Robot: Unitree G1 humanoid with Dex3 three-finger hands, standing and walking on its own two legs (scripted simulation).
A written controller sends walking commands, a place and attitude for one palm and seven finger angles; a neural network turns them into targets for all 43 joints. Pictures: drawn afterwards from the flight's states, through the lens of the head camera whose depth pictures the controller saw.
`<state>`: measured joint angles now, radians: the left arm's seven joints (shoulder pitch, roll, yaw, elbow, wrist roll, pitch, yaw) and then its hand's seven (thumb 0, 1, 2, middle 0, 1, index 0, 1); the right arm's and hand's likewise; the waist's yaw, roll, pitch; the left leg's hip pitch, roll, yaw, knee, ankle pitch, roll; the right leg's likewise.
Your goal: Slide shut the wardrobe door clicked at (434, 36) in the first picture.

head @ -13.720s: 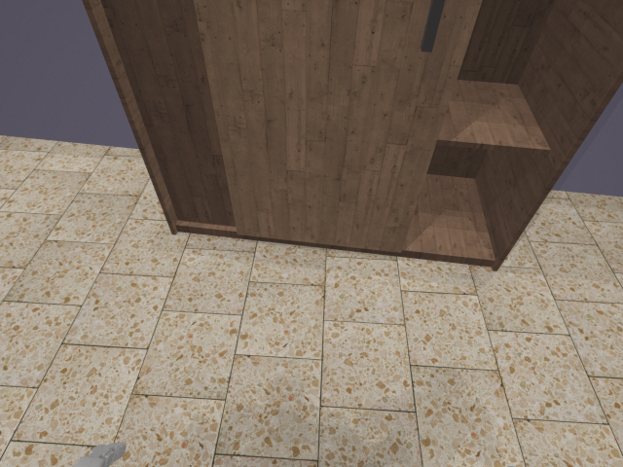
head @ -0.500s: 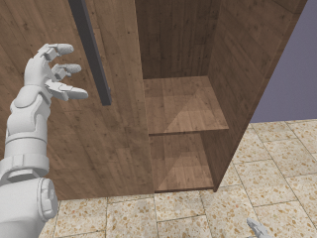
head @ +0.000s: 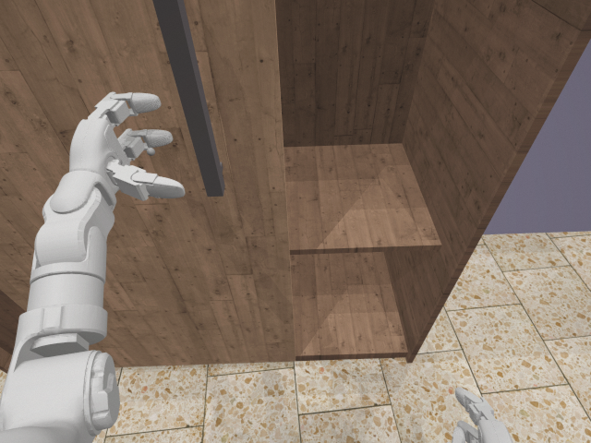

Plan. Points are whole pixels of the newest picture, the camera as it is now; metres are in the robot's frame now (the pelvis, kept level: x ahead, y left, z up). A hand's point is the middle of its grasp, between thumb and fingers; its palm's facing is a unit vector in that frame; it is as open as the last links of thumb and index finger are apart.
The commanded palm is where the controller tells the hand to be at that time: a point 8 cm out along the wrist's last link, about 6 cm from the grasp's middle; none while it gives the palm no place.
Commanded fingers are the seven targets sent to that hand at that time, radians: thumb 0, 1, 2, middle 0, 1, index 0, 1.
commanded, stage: move the hooked fingers beside the handle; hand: left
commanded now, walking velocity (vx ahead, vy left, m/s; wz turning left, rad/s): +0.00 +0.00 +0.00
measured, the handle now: (198, 101) +0.48 +0.15 +0.24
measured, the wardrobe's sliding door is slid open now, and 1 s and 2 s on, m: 0.38 0.38 0.38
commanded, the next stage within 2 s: feel for the door with the fingertips in 1.74 s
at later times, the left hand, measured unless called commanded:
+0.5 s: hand (146, 133) +0.42 +0.21 +0.23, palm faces +0.08 -1.00 +0.00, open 14.0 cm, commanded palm +0.39 +0.26 +0.21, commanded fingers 0.00 -0.50 0.30 -0.30 -1.20 -0.30 -1.20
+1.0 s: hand (143, 155) +0.42 +0.22 +0.20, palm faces +0.10 -1.00 +0.00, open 14.0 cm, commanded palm +0.39 +0.27 +0.21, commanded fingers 0.00 -0.50 0.30 -0.30 -1.20 -0.30 -1.20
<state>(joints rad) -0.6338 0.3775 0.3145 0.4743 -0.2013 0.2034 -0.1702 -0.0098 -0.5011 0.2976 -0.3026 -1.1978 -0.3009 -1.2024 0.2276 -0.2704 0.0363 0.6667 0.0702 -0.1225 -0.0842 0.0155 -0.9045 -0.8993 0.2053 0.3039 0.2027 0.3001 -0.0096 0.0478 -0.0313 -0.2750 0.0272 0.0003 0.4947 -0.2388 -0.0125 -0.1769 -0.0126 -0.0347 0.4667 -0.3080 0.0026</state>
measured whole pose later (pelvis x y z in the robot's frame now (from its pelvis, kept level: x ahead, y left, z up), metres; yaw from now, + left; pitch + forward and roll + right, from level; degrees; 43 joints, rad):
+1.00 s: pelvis +0.00 +0.00 +0.00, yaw +0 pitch +2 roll -1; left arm -0.69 0.45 0.34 0.67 -0.20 0.21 -0.21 -0.01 -0.50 0.30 -0.30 -1.20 -0.30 -1.20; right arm 0.26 -0.28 0.04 0.67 0.07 -0.11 -0.09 0.01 -0.90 -0.90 0.21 0.30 0.20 0.30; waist -0.03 0.05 -0.05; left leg -0.30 0.03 0.00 0.50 -0.24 -0.01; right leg -0.20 -0.01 -0.03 0.46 -0.30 0.00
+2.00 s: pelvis +0.00 +0.00 +0.00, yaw +0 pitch +1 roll +0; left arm -0.67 0.37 0.30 0.52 -0.20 0.19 -0.14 -0.01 -0.50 0.30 -0.30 -1.20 -0.30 -1.20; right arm 0.25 -0.28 0.03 0.68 0.07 -0.11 -0.08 0.02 -0.90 -0.90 0.21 0.30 0.20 0.30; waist -0.03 0.05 -0.03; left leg -0.28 0.03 -0.01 0.49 -0.24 -0.02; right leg -0.18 0.00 -0.04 0.46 -0.30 0.00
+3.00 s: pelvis -0.01 +0.00 +0.00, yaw -1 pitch +1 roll -1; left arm -0.78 0.36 0.30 0.71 -0.17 0.11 -0.09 -0.01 -0.50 0.30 -0.35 -1.22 -0.33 -1.22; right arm 0.30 -0.26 0.03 0.71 0.06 -0.13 -0.07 0.01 -0.90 -0.90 0.21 0.30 0.20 0.30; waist -0.05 0.05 -0.03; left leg -0.30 0.03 0.01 0.50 -0.22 -0.01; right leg -0.20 -0.01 -0.02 0.47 -0.29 0.00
